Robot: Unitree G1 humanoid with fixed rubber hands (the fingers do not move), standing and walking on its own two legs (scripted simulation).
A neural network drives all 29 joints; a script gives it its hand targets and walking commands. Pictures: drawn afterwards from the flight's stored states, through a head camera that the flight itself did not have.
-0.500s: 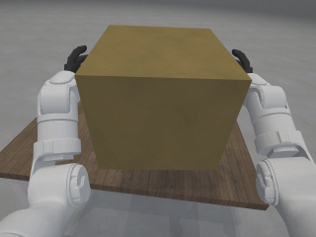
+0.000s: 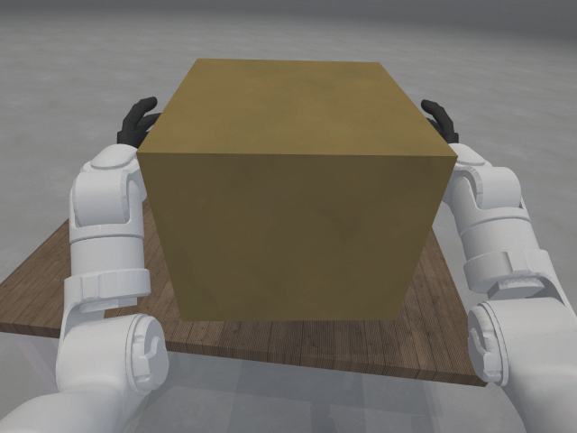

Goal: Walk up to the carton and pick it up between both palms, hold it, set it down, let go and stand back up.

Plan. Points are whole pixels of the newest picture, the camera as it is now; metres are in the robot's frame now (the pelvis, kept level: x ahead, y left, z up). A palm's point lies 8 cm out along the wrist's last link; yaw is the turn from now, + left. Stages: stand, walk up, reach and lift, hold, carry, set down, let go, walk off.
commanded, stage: hold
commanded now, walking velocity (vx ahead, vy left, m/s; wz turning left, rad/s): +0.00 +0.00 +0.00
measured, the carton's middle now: (289, 179) +0.41 -0.01 +0.21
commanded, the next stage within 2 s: none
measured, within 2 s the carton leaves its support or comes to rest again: neither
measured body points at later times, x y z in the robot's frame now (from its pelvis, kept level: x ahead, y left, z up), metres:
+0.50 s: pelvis +0.01 +0.00 +0.00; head -0.07 +0.02 +0.44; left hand +0.39 +0.20 +0.27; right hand +0.39 -0.20 +0.28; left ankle +0.01 +0.12 -0.75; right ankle +0.00 -0.10 -0.75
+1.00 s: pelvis -0.01 +0.00 +0.00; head -0.09 +0.02 +0.44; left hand +0.37 +0.19 +0.28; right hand +0.38 -0.20 +0.29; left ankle +0.01 +0.12 -0.75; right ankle +0.00 -0.10 -0.75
